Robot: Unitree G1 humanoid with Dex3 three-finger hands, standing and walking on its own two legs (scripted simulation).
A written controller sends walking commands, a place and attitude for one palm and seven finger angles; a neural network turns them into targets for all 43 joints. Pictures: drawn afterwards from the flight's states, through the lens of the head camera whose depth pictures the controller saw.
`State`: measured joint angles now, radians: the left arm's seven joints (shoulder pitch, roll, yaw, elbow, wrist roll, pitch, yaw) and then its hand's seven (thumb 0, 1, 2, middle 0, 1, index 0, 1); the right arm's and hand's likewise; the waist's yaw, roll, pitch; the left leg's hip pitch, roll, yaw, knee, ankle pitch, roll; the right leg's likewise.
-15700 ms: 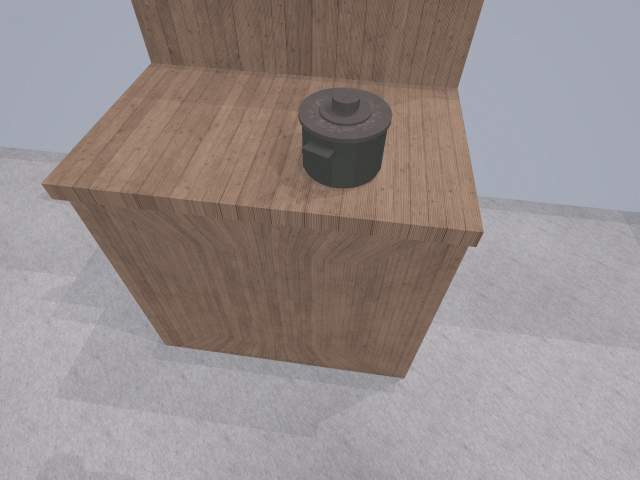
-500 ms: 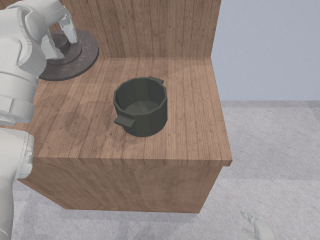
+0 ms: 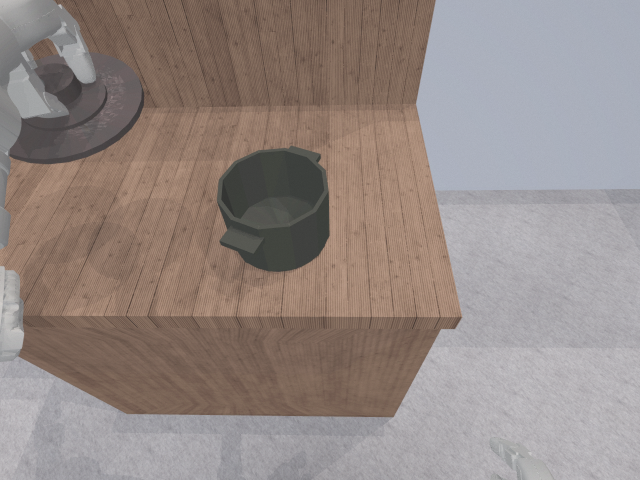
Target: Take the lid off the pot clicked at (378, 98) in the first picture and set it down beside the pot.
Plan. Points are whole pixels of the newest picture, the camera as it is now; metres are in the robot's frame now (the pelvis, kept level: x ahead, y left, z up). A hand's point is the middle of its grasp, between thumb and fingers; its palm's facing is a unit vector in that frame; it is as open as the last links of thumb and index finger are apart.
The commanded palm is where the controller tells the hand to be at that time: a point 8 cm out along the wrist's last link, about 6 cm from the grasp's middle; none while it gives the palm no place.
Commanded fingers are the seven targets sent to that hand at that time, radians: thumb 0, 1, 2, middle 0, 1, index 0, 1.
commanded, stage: move the lid sideways beside the pot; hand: left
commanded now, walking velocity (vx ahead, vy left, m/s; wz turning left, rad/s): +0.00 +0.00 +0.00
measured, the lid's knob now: (53, 85) +0.48 +0.29 +0.24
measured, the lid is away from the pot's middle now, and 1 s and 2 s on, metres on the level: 0.22 0.25 0.24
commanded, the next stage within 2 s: lower the lid onto the table in 0.24 s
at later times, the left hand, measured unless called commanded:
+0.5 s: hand (31, 91) +0.46 +0.30 +0.25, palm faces -0.22 -0.10 -0.97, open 7.7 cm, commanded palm +0.44 +0.31 +0.33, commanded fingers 0.00 0.58 1.04 -0.86 -1.02 -0.88 -1.03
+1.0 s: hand (44, 127) +0.45 +0.32 +0.20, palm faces -0.29 -0.11 -0.95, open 7.7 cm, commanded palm +0.45 +0.32 +0.29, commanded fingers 0.00 0.58 1.04 -0.86 -1.02 -0.88 -1.03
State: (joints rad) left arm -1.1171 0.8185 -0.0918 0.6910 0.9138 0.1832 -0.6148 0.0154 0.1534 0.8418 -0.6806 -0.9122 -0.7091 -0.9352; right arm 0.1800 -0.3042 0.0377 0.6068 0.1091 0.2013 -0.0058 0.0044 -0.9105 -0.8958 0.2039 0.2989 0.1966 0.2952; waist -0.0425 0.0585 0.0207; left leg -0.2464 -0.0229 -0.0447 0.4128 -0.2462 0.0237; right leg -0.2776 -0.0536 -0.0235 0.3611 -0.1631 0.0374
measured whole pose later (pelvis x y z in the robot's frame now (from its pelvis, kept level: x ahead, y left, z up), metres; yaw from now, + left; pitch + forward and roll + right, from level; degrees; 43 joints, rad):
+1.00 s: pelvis +0.01 +0.00 +0.00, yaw +0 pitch +5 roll -1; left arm -1.05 0.83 -0.09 0.76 0.91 0.17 -0.59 0.02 0.16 0.84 -0.67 -0.91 -0.71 -0.94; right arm 0.22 -0.31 0.03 0.63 0.11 0.16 -0.02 0.00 -0.91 -0.90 0.20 0.30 0.20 0.30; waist -0.05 0.04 0.04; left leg -0.26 -0.02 -0.05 0.44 -0.27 0.03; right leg -0.27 -0.05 -0.03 0.35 -0.17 0.04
